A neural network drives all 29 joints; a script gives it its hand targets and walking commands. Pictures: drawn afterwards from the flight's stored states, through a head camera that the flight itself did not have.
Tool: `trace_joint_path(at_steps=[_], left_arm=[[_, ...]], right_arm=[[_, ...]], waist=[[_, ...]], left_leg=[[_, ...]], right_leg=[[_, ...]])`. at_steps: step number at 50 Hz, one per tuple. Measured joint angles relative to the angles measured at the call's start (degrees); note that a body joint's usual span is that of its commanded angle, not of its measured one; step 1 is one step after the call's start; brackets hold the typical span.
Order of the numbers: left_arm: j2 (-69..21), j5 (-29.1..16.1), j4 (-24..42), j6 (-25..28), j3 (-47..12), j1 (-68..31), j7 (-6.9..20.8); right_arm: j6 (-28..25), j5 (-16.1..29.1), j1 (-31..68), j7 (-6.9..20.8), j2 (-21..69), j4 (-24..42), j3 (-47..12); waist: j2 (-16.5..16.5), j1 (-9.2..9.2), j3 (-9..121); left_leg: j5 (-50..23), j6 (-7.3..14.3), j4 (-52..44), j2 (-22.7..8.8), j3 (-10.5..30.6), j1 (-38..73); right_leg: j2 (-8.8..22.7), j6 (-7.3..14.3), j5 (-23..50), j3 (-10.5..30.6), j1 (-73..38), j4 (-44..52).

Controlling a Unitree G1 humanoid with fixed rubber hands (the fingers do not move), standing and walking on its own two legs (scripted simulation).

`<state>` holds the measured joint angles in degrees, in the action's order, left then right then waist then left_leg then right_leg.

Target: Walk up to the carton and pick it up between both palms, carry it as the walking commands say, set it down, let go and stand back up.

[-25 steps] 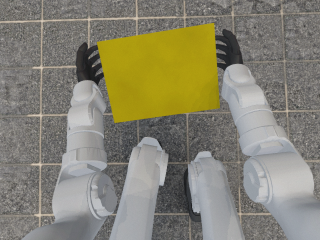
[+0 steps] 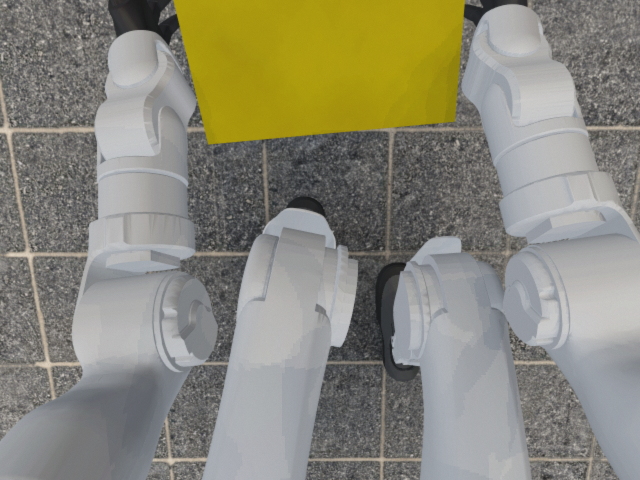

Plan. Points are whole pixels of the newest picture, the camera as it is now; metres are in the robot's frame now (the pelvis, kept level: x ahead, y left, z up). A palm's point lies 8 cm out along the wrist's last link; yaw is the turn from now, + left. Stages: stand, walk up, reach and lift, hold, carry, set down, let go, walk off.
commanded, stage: set down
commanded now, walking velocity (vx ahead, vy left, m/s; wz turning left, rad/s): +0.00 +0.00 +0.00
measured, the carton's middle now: (321, 27) +0.53 +0.12 -0.24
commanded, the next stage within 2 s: none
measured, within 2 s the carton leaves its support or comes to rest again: rests again in 1.78 s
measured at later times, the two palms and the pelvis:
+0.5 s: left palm (167, 23) +0.49 +0.27 -0.18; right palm (508, 6) +0.57 -0.06 -0.19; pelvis +0.01 -0.01 -0.02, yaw -2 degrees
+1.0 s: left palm (162, 31) +0.48 +0.27 -0.18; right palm (500, 16) +0.56 -0.05 -0.19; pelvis +0.02 +0.01 -0.03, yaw -2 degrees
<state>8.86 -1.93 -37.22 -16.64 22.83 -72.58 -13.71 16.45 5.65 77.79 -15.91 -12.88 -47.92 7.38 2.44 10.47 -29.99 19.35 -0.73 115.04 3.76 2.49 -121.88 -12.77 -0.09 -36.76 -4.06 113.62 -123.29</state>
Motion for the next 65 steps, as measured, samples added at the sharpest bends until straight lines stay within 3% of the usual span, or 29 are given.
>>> trace_joint_path(at_steps=[5,11,18,31,45,55,65], left_arm=[[1.17,0.71,-6.1,2.49,0.39,-2.89,0.59],[3.42,1.83,-9.69,3.28,-0.38,-3.3,5.5],[4.62,-1.27,-9.6,3.71,0.38,-2.5,8.52],[5.94,0.06,-14.51,6.32,4.2,-2.13,12.31],[5.04,1.01,-20.63,8.36,2.8,1.27,11.95],[5.47,-1.9,-23.31,9.46,-1.2,0.5,11.21],[6.04,-4.06,-24.99,11.87,-2.46,0.48,10.57]], right_arm=[[-1.74,-0.56,4.09,3.05,-1.59,-6.79,0.23],[-2.54,0.68,6.23,4.41,-3.42,-11.27,-3.31],[-3.16,3.49,5.56,3.41,-4.32,-9.08,-7.41],[-5.74,2.07,7.12,4.1,-2.54,-14.39,-7.99],[-6.96,-0.42,3.52,6.73,-1.48,-19.44,-7.56],[-8.38,-1.53,3.45,7.86,-2.63,-20.33,-7.0],[-10.26,-1.63,2.44,8.21,-2.33,-19.17,-5.68]], waist=[[0.81,-0.41,0.13],[0.72,-0.03,0.14],[-0.43,0.11,0.11],[1.29,0.47,3.94],[0.87,0.06,15.18],[-0.23,0.21,15.31],[-0.26,0.07,15.38]], left_leg=[[0.4,0.25,1.08,-0.94,-0.75,-0.66],[1.94,0.5,2.95,-2.72,-1.34,-2.1],[3.03,0.11,3.71,-3.33,-1.98,-2.91],[1.88,-0.88,2.79,-5.03,-2.28,-5.72],[1.53,1.75,1.83,-5.72,-3.78,-12.2],[2.57,3.42,3.97,-5.92,-5.36,-12.99],[3.63,3.48,4.62,-6.12,-5.78,-13.31]], right_leg=[[-0.3,-0.04,-0.03,0.46,1.1,-1.29],[-1.17,0.06,-0.35,0.72,3.26,-2.83],[-1.11,0.71,-0.84,1.02,4.74,-3.99],[0.1,2.59,2.25,0.39,9.71,-3.68],[2.24,1.54,2.05,1.23,15.25,-2.14],[2.95,0.58,0.23,2.28,15.4,-4.37],[3.43,0.9,-0.71,2.42,15.79,-5.04]])
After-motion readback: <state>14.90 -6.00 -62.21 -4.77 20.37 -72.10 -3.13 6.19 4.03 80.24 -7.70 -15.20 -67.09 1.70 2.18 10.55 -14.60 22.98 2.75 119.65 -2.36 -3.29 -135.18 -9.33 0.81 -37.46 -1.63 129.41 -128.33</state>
